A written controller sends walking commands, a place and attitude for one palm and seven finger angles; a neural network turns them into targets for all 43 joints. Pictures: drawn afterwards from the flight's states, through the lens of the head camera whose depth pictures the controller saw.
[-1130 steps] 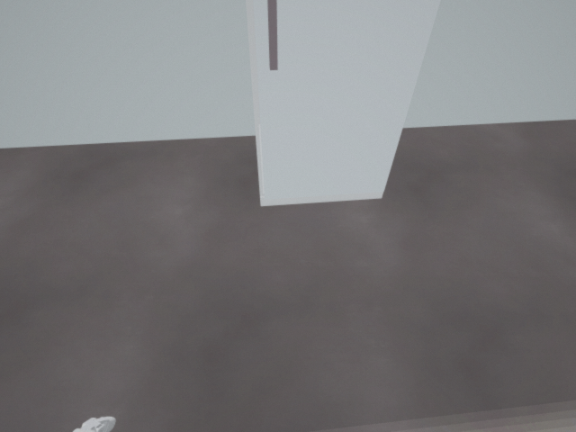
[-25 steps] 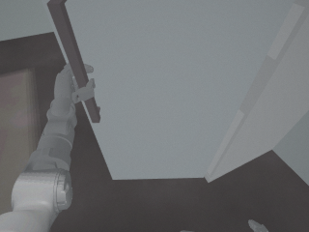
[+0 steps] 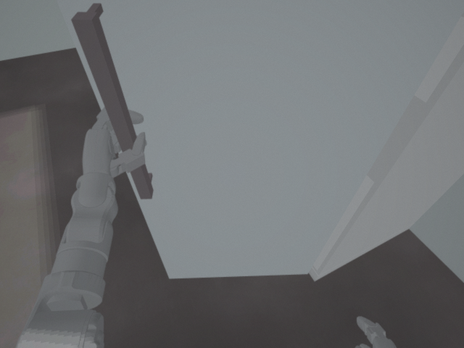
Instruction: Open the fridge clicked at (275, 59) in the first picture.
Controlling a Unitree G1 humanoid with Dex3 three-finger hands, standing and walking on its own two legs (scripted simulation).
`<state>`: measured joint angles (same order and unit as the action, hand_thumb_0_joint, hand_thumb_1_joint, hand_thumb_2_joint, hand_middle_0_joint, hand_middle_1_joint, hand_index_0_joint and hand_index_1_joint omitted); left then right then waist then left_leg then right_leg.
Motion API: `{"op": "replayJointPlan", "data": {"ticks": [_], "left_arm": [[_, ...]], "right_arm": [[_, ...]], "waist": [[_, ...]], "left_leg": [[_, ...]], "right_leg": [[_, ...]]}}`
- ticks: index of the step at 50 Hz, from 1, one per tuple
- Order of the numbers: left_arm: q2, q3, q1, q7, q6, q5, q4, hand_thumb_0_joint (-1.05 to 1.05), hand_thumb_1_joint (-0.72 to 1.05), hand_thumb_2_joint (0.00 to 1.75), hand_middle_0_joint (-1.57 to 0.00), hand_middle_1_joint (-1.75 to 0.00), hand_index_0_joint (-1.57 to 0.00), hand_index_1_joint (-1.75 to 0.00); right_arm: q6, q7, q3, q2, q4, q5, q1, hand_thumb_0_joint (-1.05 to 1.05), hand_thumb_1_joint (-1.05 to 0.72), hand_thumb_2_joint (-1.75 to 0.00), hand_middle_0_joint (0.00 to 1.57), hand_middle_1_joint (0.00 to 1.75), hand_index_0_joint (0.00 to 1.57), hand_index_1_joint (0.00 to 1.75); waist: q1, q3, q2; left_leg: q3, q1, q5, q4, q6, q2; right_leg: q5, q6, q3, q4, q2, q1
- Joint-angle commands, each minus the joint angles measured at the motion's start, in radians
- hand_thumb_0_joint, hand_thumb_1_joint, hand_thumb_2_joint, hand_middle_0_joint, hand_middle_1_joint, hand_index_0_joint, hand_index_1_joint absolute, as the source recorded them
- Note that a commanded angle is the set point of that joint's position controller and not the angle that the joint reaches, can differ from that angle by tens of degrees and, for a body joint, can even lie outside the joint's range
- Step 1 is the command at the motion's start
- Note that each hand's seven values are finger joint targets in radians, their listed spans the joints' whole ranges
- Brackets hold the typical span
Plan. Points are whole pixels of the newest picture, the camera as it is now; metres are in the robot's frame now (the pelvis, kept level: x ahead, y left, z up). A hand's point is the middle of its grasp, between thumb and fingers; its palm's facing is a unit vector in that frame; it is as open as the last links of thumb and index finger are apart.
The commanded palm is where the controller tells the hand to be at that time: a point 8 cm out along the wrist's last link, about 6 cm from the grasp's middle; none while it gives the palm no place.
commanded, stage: stop walking and hold the door back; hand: left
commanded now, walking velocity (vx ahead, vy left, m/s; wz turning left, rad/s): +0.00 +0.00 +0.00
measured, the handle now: (127, 123) +0.45 +0.20 +0.15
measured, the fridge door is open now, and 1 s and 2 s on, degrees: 66 65 65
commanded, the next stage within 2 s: loosen the grip on the handle in 0.10 s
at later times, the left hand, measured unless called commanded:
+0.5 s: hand (132, 147) +0.41 +0.18 +0.13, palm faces +0.20 -0.97 -0.16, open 10.4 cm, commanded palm +0.36 +0.23 +0.13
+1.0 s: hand (114, 150) +0.41 +0.22 +0.13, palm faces +0.23 -0.96 -0.15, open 14.6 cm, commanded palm +0.37 +0.27 +0.13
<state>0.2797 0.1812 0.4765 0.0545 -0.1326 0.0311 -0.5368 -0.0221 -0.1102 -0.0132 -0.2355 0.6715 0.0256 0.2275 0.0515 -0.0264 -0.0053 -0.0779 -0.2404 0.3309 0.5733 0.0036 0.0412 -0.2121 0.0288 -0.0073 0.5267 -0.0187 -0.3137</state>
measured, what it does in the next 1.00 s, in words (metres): stands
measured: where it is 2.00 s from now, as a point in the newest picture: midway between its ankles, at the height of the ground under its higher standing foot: outside the picture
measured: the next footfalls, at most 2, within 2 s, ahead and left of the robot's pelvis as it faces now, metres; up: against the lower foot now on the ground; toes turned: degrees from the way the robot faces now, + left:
none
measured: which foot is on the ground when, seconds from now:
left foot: down 0.00-1.00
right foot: down 0.00-1.00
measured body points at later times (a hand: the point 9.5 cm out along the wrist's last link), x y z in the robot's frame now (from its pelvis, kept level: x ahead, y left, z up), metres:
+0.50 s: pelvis +0.00 -0.03 +0.00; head +0.02 -0.02 +0.45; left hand +0.40 +0.23 +0.14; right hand +0.09 -0.28 -0.11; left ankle -0.02 +0.11 -0.73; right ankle +0.04 -0.14 -0.73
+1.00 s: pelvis +0.00 -0.02 +0.00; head +0.03 -0.01 +0.45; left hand +0.40 +0.27 +0.14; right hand +0.11 -0.28 -0.11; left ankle -0.02 +0.11 -0.73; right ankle +0.04 -0.14 -0.73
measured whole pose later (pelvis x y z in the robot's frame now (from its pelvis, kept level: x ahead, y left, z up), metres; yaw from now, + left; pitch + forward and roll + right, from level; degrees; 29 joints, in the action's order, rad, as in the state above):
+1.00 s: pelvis +0.00 -0.02 +0.00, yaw +2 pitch +3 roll +0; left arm 0.37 0.29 0.54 -0.05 -0.17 0.06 -0.67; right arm -0.09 -0.04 0.02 -0.24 0.73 0.02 0.28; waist 0.05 0.01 0.00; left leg -0.04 -0.31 0.32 0.58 -0.01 0.04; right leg -0.23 0.00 0.03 0.56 -0.02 -0.38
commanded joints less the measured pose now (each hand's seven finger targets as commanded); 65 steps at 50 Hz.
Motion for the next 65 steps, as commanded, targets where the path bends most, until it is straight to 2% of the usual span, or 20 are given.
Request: {"op": "replayJointPlan", "data": {"ticks": [1, 9, 10, 11, 12, 13, 15, 17, 20, 22, 25, 29, 30, 35, 40, 43, 44, 46, 59, 65], "left_arm": [[0.277, 0.110, 0.259, 0.043, -0.044, -0.002, 0.212, 0.00, 0.90, 0.90, -0.45, -1.40, -0.45, -1.40], [0.253, 0.082, 0.268, 0.048, -0.028, 0.002, 0.199, 0.00, 0.90, 0.90, -0.45, -1.40, -0.45, -1.40], [0.760, 0.387, 0.978, 0.082, -0.105, -0.079, 0.439, 0.00, 0.90, 0.90, -0.45, -1.40, -0.45, -1.40], [0.351, 0.117, 0.702, -0.034, 0.010, -0.128, 0.027, 0.00, 0.78, 0.84, -0.45, -1.40, -0.45, -1.40], [0.220, 0.078, 0.576, -0.065, 0.020, -0.023, 0.099, 0.00, 0.66, 0.78, -0.45, -1.40, -0.45, -1.40], [0.319, 0.182, 0.595, -0.079, 0.012, -0.004, 0.086, 0.00, 0.54, 0.73, -0.45, -1.40, -0.45, -1.40], [0.259, 0.154, 0.477, -0.091, -0.012, 0.029, 0.100, 0.00, 0.30, 0.61, -0.45, -1.40, -0.45, -1.40], [0.180, 0.060, 0.462, -0.078, -0.049, 0.004, 0.140, 0.00, 0.05, 0.49, -0.45, -1.40, -0.45, -1.40], [0.250, 0.106, 0.398, -0.055, -0.051, -0.029, 0.057, 0.00, -0.31, 0.32, -0.45, -1.40, -0.45, -1.40], [0.239, 0.092, 0.413, -0.060, -0.052, -0.018, 0.098, 0.00, -0.55, 0.20, -0.42, -1.37, -0.42, -1.37], [0.303, 0.145, 0.413, -0.061, -0.057, -0.001, 0.140, 0.00, -0.55, 0.20, -0.38, -1.32, -0.38, -1.32], [0.287, 0.133, 0.414, -0.063, -0.072, 0.025, 0.152, 0.00, -0.55, 0.20, -0.33, -1.25, -0.33, -1.25], [0.389, 0.192, 0.516, -0.054, -0.084, 0.017, 0.173, 0.00, -0.55, 0.20, -0.32, -1.23, -0.32, -1.23], [0.296, 0.103, 0.542, -0.058, -0.135, 0.015, 0.159, 0.00, -0.55, 0.20, -0.25, -1.15, -0.25, -1.15], [0.281, 0.107, 0.447, -0.074, -0.116, 0.028, 0.097, 0.00, -0.55, 0.20, -0.25, -1.15, -0.25, -1.15], [0.294, 0.126, 0.444, -0.076, -0.104, 0.043, 0.120, 0.00, -0.55, 0.20, -0.25, -1.15, -0.25, -1.15], [0.376, 0.187, 0.499, -0.069, -0.107, 0.037, 0.103, 0.00, -0.55, 0.20, -0.25, -1.15, -0.25, -1.15], [0.408, 0.212, 0.480, -0.072, -0.108, 0.029, 0.083, 0.00, -0.55, 0.20, -0.25, -1.15, -0.25, -1.15], [0.345, 0.132, 0.542, -0.177, -0.123, 0.060, 0.058, 0.00, -0.55, 0.20, -0.25, -1.15, -0.25, -1.15], [0.444, 0.221, 0.490, -0.198, -0.136, 0.068, 0.061, 0.00, -0.55, 0.20, -0.25, -1.15, -0.25, -1.15]], "right_arm": [[-0.037, -0.019, 0.057, -0.148, -0.123, 0.003, -0.063, 0.00, -0.90, -0.90, 0.20, 0.30, 0.20, 0.30], [-0.019, -0.024, 0.052, -0.140, -0.119, 0.004, -0.079, 0.00, -0.90, -0.90, 0.20, 0.30, 0.20, 0.30], [-0.055, 0.006, 0.008, -0.081, -0.170, 0.012, 0.004, 0.00, -0.90, -0.90, 0.20, 0.30, 0.20, 0.30], [-0.112, 0.029, 0.096, -0.106, -0.088, -0.044, 0.030, 0.00, -0.90, -0.90, 0.20, 0.30, 0.20, 0.30], [-0.118, 0.031, 0.105, -0.142, -0.097, -0.002, 0.119, 0.00, -0.90, -0.90, 0.20, 0.30, 0.20, 0.30], [-0.131, 0.036, 0.103, -0.169, -0.081, -0.014, 0.110, 0.00, -0.90, -0.90, 0.20, 0.30, 0.20, 0.30], [-0.137, 0.058, 0.088, -0.140, -0.097, -0.018, 0.084, 0.00, -0.90, -0.90, 0.20, 0.30, 0.20, 0.30], [-0.145, 0.087, 0.081, -0.132, -0.101, -0.019, 0.072, 0.00, -0.90, -0.90, 0.20, 0.30, 0.20, 0.30], [-0.135, 0.096, 0.089, -0.158, -0.098, -0.016, 0.083, 0.00, -0.90, -0.90, 0.20, 0.30, 0.20, 0.30], [-0.133, 0.098, 0.093, -0.155, -0.113, -0.013, 0.078, 0.00, -0.90, -0.90, 0.20, 0.30, 0.20, 0.30], [-0.122, 0.093, 0.101, -0.160, -0.102, -0.012, 0.080, 0.00, -0.90, -0.90, 0.20, 0.30, 0.20, 0.30], [-0.116, 0.089, 0.102, -0.163, -0.079, -0.006, 0.077, 0.00, -0.90, -0.90, 0.20, 0.30, 0.20, 0.30], [-0.113, 0.078, 0.099, -0.171, -0.067, -0.007, 0.076, 0.00, -0.90, -0.90, 0.20, 0.30, 0.20, 0.30], [-0.120, 0.074, 0.102, -0.155, -0.045, -0.006, 0.084, 0.00, -0.90, -0.90, 0.20, 0.30, 0.20, 0.30], [-0.119, 0.075, 0.105, -0.165, -0.041, 0.000, 0.094, 0.00, -0.90, -0.90, 0.20, 0.30, 0.20, 0.30], [-0.116, 0.070, 0.100, -0.164, -0.046, 0.002, 0.081, 0.00, -0.90, -0.90, 0.20, 0.30, 0.20, 0.30], [-0.112, 0.062, 0.097, -0.172, -0.033, -0.001, 0.084, 0.00, -0.90, -0.90, 0.20, 0.30, 0.20, 0.30], [-0.105, 0.056, 0.091, -0.169, -0.037, -0.004, 0.081, 0.00, -0.90, -0.90, 0.20, 0.30, 0.20, 0.30], [-0.110, 0.044, 0.078, -0.165, -0.044, 0.006, 0.086, 0.00, -0.90, -0.90, 0.20, 0.30, 0.20, 0.30], [-0.106, 0.044, 0.083, -0.178, -0.048, 0.003, 0.107, 0.00, -0.90, -0.90, 0.20, 0.30, 0.20, 0.30]], "waist": [[-0.055, 0.297, 0.006], [-0.055, 0.279, 0.036], [-0.058, 0.135, -0.189], [0.002, 0.331, 0.005], [0.004, 0.370, 0.084], [-0.005, 0.379, 0.116], [-0.047, 0.350, -0.017], [-0.038, 0.301, -0.102], [-0.023, 0.225, 0.022], [-0.021, 0.274, 0.061], [-0.026, 0.326, 0.028], [-0.013, 0.294, 0.050], [-0.005, 0.304, 0.046], [0.003, 0.349, -0.041], [-0.012, 0.353, -0.006], [-0.016, 0.336, 0.033], [-0.008, 0.322, 0.045], [-0.021, 0.318, 0.025], [0.007, 0.329, -0.055], [-0.019, 0.375, -0.072]], "left_leg": [[0.071, 0.039, -0.318, -0.075, 0.010, 0.094], [0.058, 0.038, -0.252, -0.072, 0.008, 0.078], [0.031, 0.024, -0.076, -0.256, -0.003, 0.017], [0.025, 0.091, -0.415, -0.214, -0.010, -0.004], [0.053, 0.101, -0.593, -0.148, -0.035, 0.001], [0.042, 0.121, -0.540, -0.131, -0.010, 0.001], [0.027, 0.090, -0.476, -0.139, -0.007, -0.021], [0.025, 0.050, -0.373, -0.127, -0.003, -0.033], [0.030, -0.049, -0.194, -0.137, 0.012, -0.041], [0.021, -0.064, -0.171, -0.123, 0.024, -0.046], [0.017, -0.058, -0.181, -0.103, 0.025, -0.054], [0.018, -0.093, -0.150, -0.082, 0.025, -0.058], [0.021, -0.095, -0.131, -0.082, 0.029, -0.058], [0.026, -0.053, -0.167, -0.074, 0.027, -0.060], [0.031, -0.052, -0.237, -0.069, 0.023, -0.059], [0.034, -0.063, -0.241, -0.071, 0.022, -0.055], [0.037, -0.078, -0.229, -0.069, 0.022, -0.052], [0.036, -0.088, -0.227, -0.074, 0.021, -0.053], [0.068, -0.044, -0.263, -0.050, 0.005, -0.044], [0.081, -0.036, -0.340, -0.038, -0.003, -0.038]], "right_leg": [[0.280, -0.034, -0.029, -0.038, -0.087, 0.174], [0.217, -0.036, -0.045, -0.083, -0.096, 0.149], [-0.170, -0.008, 0.014, -0.018, -0.012, 0.133], [0.170, -0.084, 0.054, -0.042, 0.039, 0.160], [0.288, -0.063, 0.070, -0.045, 0.050, 0.164], [0.315, -0.052, 0.042, -0.060, 0.052, 0.163], [0.301, -0.064, 0.031, -0.071, 0.048, 0.203], [0.233, -0.074, 0.026, -0.064, 0.035, 0.165], [0.108, -0.065, 0.029, -0.081, 0.033, 0.132], [0.093, -0.055, 0.014, -0.081, 0.023, 0.147], [0.108, -0.052, -0.005, -0.072, 0.019, 0.176], [0.087, -0.043, -0.020, -0.076, 0.011, 0.158], [0.060, -0.037, -0.029, -0.080, 0.010, 0.159], [0.113, -0.046, -0.013, -0.059, 0.020, 0.156], [0.212, -0.047, 0.009, -0.036, 0.022, 0.166], [0.220, -0.042, 0.014, -0.033, 0.019, 0.169], [0.208, -0.039, 0.012, -0.033, 0.020, 0.157], [0.201, -0.040, 0.012, -0.030, 0.018, 0.163], [0.175, -0.051, 0.045, -0.005, 0.032, 0.076], [0.215, -0.056, 0.050, 0.018, 0.037, 0.100]]}}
